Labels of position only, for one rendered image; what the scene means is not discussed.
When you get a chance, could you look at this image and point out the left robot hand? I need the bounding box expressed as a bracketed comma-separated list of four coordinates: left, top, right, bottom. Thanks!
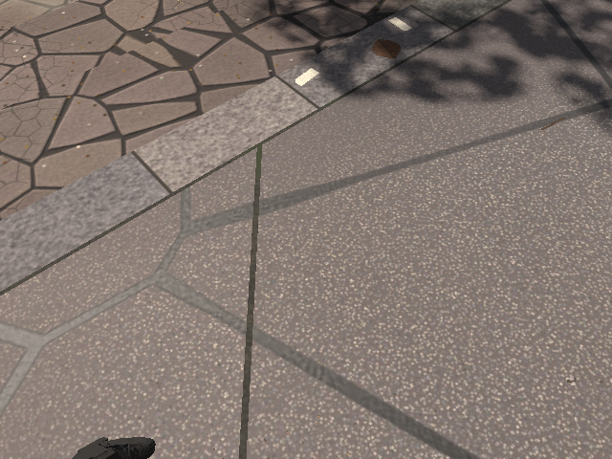
[72, 437, 156, 459]

